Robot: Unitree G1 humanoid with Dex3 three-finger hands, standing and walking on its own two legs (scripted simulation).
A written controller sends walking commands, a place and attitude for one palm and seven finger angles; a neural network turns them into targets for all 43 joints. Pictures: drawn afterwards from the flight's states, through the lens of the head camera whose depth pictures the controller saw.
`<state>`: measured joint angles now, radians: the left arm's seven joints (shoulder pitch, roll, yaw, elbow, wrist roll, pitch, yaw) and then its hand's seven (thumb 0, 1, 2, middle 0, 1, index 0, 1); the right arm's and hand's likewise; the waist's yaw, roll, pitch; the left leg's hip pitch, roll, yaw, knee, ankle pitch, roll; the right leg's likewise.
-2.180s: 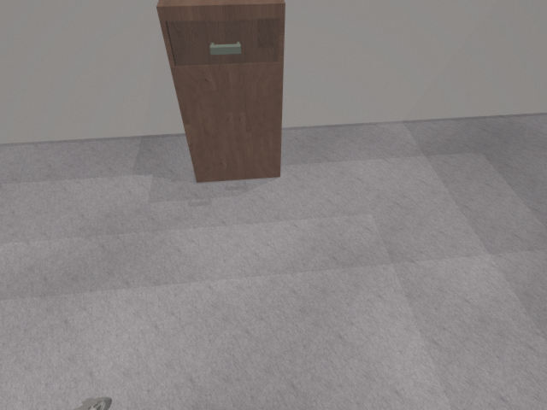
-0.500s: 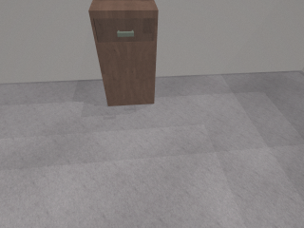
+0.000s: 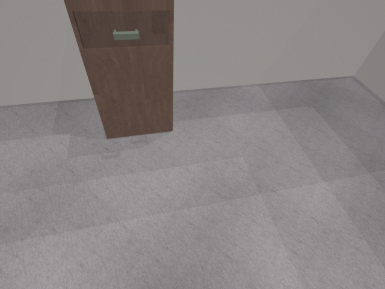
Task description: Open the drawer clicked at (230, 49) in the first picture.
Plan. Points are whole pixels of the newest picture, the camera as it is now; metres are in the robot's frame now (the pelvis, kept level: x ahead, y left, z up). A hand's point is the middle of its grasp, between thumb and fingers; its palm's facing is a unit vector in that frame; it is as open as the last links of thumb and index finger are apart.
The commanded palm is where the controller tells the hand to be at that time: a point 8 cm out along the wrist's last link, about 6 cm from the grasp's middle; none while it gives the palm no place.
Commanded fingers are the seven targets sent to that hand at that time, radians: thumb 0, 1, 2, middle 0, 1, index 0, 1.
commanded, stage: walk to a spot facing it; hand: left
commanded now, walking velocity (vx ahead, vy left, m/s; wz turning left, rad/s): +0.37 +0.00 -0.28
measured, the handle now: (126, 33) +1.13 +0.39 -0.03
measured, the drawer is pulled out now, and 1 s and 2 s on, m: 0.00 0.00 0.00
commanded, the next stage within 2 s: turn to face it in 0.58 s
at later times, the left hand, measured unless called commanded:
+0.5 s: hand (155, 205) +0.36 +0.13 -0.16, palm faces -0.15 -0.97 -0.21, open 7.3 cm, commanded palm none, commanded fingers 0.00 0.90 0.90 -0.20 -0.30 -0.20 -0.30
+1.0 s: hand (145, 180) +0.44 +0.17 -0.16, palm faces +0.03 -0.99 -0.16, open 7.3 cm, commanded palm none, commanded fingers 0.00 0.90 0.90 -0.20 -0.30 -0.20 -0.30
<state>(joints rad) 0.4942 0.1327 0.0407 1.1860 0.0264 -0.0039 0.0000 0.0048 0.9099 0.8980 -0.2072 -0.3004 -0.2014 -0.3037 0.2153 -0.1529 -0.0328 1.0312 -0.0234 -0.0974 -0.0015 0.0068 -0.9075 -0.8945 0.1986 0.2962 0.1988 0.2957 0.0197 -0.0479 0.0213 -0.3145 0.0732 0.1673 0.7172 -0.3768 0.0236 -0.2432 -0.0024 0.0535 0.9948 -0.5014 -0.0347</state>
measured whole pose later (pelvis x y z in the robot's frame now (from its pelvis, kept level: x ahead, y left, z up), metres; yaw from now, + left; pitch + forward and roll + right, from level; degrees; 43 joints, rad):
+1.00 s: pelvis +0.40 -0.01 +0.02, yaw -2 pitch +0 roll -2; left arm 0.24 0.18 0.05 1.04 0.02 0.01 0.01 0.01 0.92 0.90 -0.20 -0.30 -0.20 -0.30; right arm 0.22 -0.16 -0.03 1.03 -0.02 -0.02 -0.01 0.00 -0.94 -0.89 0.20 0.30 0.20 0.30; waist 0.01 -0.03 0.04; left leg -0.32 0.00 0.08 0.50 -0.17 0.07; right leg -0.44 -0.07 -0.06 1.04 -0.43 0.05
